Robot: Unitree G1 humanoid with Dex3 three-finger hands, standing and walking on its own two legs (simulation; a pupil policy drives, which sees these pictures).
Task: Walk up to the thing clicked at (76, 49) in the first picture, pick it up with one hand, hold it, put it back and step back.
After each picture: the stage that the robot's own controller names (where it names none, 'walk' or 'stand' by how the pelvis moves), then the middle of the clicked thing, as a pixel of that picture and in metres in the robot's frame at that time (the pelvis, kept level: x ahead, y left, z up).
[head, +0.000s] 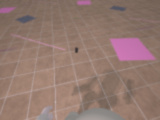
stand; (76, 50) +1.37 +0.34 -0.72
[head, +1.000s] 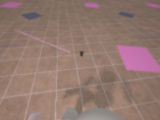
walk; (81, 53) +1.29 +0.15 -0.70
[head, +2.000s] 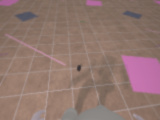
walk; (79, 68) +0.85 +0.16 -0.71
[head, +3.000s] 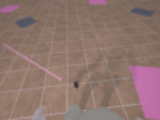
walk; (76, 84) +0.51 +0.21 -0.69
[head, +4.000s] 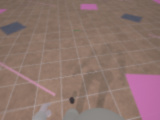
stand; (72, 100) +0.31 +0.20 -0.70
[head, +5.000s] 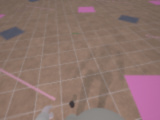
stand; (72, 104) +0.29 +0.21 -0.72
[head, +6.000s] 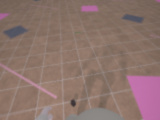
stand; (73, 103) +0.30 +0.20 -0.73
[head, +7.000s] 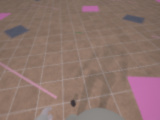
stand; (73, 103) +0.30 +0.20 -0.73
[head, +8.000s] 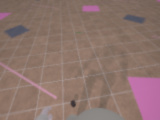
stand; (73, 103) +0.29 +0.20 -0.73
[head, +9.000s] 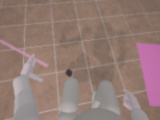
go down; (69, 73) +0.37 +0.18 -0.45
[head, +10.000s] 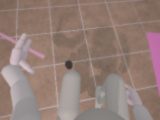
go down; (69, 65) +0.40 +0.19 -0.32
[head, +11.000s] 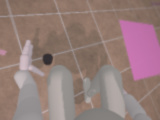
close in; (47, 59) +0.39 +0.23 -0.23
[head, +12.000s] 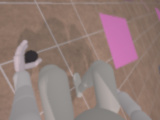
close; (31, 58) +0.39 +0.24 -0.22
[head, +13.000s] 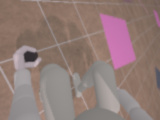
lift; (30, 57) +0.39 +0.24 -0.22
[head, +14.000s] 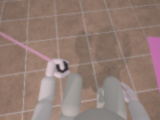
lift; (63, 69) +0.32 +0.20 -0.05
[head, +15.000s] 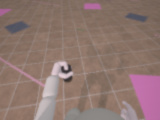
hold; (67, 73) +0.32 +0.17 +0.03
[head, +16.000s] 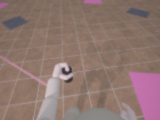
hold; (67, 74) +0.32 +0.17 +0.00
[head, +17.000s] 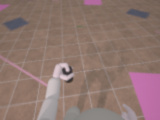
crouch; (68, 74) +0.32 +0.17 +0.00
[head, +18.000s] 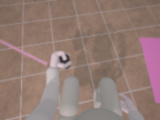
crouch; (65, 61) +0.40 +0.17 -0.09
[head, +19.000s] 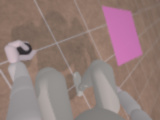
lower; (25, 52) +0.43 +0.25 -0.23
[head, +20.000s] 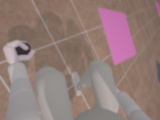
lower; (23, 51) +0.43 +0.26 -0.23
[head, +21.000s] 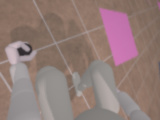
lower; (25, 52) +0.42 +0.26 -0.22
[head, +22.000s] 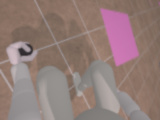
lower; (26, 52) +0.42 +0.26 -0.23
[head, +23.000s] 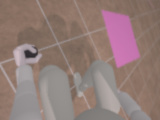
loosen; (31, 54) +0.41 +0.24 -0.22
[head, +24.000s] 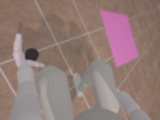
withdraw; (31, 56) +0.40 +0.23 -0.22
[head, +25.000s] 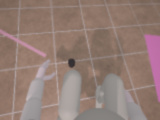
walk; (71, 63) +0.42 +0.17 -0.32
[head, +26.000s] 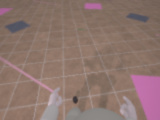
stand; (75, 100) +0.33 +0.15 -0.66
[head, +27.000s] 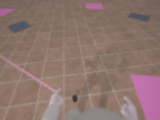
stand; (74, 98) +0.35 +0.17 -0.67
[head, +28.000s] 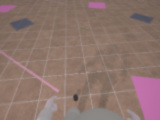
stand; (75, 97) +0.34 +0.16 -0.69
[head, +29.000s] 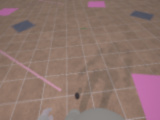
walk; (77, 96) +0.37 +0.17 -0.72
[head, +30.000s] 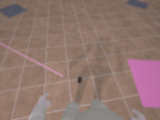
walk; (79, 80) +0.50 +0.10 -0.70
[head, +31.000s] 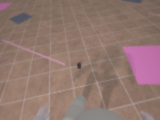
walk; (79, 65) +0.79 +0.25 -0.70
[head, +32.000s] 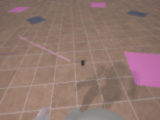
stand; (82, 63) +1.01 +0.17 -0.70
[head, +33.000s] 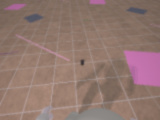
stand; (82, 62) +0.98 +0.17 -0.73
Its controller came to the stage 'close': yes
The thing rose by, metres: 0.73
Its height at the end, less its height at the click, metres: +0.00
